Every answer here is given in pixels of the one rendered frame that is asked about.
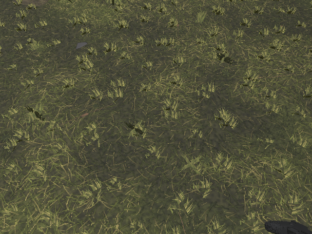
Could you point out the robot right hand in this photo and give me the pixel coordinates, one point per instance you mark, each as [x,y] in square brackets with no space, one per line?
[286,227]

